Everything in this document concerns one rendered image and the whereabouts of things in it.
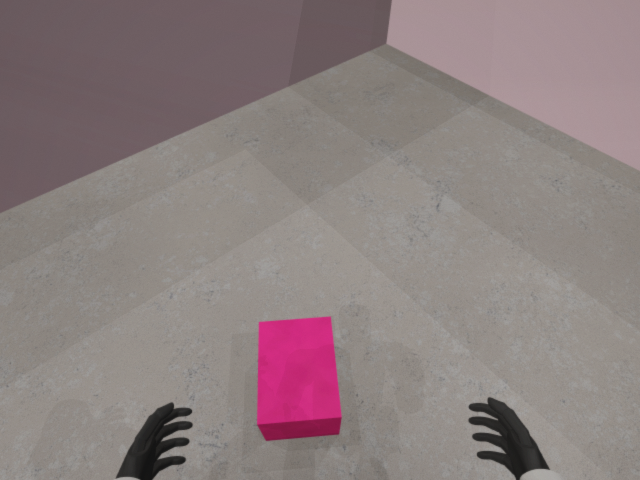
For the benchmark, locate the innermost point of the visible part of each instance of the robot right hand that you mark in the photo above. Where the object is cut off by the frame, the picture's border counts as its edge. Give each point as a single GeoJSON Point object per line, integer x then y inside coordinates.
{"type": "Point", "coordinates": [522, 452]}

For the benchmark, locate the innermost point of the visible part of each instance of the carton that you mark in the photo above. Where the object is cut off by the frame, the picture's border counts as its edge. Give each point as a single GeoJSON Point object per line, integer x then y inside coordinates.
{"type": "Point", "coordinates": [298, 393]}

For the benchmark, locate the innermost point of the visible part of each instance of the robot left hand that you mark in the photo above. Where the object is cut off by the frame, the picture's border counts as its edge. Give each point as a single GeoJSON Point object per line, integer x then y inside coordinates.
{"type": "Point", "coordinates": [141, 459]}

